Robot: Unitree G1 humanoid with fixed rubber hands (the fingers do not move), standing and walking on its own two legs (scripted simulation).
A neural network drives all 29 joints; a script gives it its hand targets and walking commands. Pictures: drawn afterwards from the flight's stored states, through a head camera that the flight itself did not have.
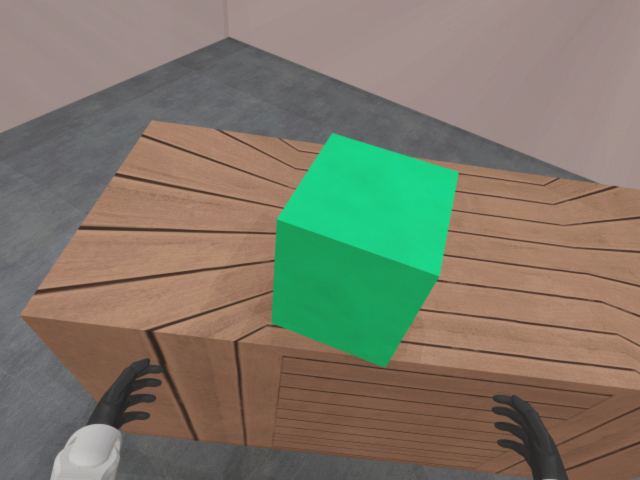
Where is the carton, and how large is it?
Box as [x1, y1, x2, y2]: [272, 133, 458, 367]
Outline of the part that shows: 332,133 277,218 272,322 384,367 439,275 458,172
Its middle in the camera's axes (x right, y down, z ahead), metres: +0.06 +0.02 +0.61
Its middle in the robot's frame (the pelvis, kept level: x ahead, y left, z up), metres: +0.45 -0.04 +0.01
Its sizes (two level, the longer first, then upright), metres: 0.210 0.200 0.250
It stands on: a pedestal, 0.64 m high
